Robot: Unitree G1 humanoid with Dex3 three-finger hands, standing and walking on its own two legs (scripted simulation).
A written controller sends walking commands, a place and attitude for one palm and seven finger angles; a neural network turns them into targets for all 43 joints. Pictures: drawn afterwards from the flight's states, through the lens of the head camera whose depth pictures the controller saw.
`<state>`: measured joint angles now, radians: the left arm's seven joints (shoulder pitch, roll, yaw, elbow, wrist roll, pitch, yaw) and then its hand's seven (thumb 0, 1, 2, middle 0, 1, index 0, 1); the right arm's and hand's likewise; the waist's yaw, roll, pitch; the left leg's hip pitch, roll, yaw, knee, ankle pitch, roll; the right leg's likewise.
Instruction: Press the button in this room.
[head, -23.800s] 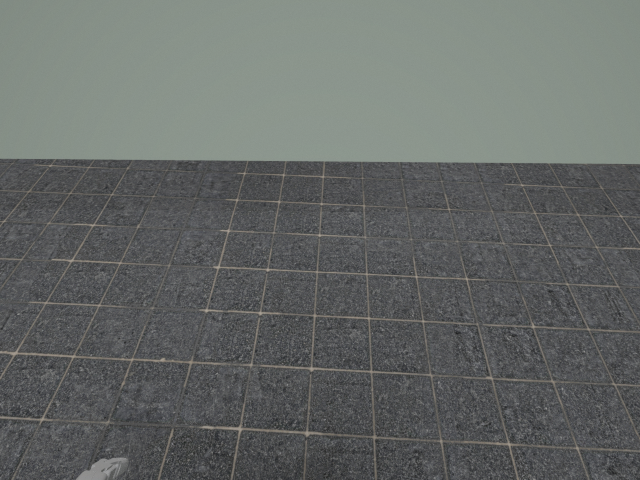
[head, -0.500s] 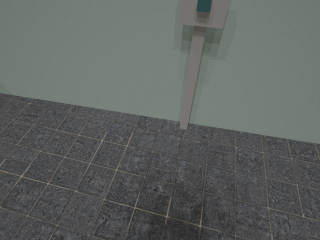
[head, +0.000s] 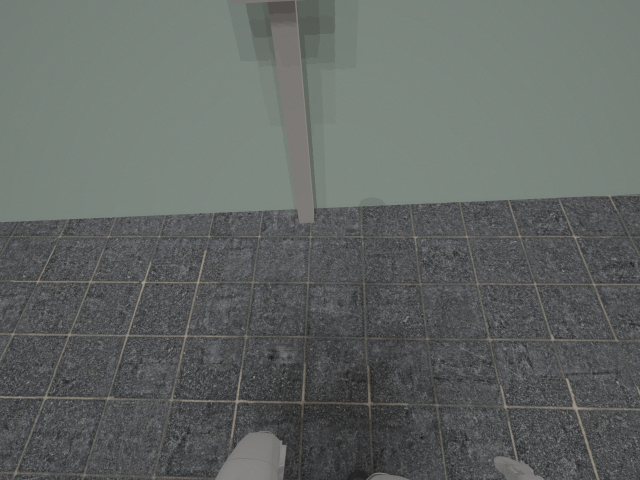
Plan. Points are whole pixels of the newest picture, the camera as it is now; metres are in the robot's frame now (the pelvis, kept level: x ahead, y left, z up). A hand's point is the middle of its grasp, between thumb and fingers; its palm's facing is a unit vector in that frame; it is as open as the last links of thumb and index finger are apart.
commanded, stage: walk to a spot facing it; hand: left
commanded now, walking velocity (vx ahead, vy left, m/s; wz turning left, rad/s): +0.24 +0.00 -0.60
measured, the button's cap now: out of the picture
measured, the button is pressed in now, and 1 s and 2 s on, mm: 0 0 0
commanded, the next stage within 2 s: turn to face it in 1.50 s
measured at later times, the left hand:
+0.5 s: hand (165, 418) +0.19 +0.27 -0.17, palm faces -0.24 -0.94 -0.23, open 7.4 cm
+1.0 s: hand (288, 327) +0.35 +0.10 -0.16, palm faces -0.60 -0.76 -0.24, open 7.3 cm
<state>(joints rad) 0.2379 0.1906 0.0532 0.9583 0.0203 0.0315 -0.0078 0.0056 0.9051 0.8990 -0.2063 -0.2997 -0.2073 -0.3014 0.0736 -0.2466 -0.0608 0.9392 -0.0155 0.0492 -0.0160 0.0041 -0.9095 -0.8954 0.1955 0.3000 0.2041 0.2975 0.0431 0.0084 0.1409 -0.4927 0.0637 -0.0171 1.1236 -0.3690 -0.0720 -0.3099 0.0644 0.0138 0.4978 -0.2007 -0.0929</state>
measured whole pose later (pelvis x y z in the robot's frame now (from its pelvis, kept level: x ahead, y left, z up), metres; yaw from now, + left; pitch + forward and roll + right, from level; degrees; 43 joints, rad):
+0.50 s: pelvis +0.07 +0.07 +0.00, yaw -17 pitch +1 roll -2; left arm 0.21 0.30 0.10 0.92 0.03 0.06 -0.04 0.01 0.91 0.90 -0.20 -0.30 -0.20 -0.30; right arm 0.22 -0.20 -0.02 0.90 -0.02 0.00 -0.02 0.00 -0.91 -0.90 0.20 0.30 0.21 0.30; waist 0.03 -0.03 0.08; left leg -0.13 0.06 0.14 0.44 -0.33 0.02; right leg -0.54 0.00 0.01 1.14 -0.38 0.06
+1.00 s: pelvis +0.15 +0.00 -0.01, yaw -36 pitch +0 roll +1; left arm 0.13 0.22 0.04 0.91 0.02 0.03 -0.01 0.00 0.91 0.90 -0.20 -0.30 -0.21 -0.30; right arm 0.17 -0.24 -0.05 0.91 -0.02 0.04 0.00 0.01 -0.91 -0.90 0.19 0.30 0.20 0.30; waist -0.03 0.01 0.13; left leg -0.52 0.14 0.02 1.10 -0.39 -0.10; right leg -0.28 0.03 0.01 0.56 -0.28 -0.04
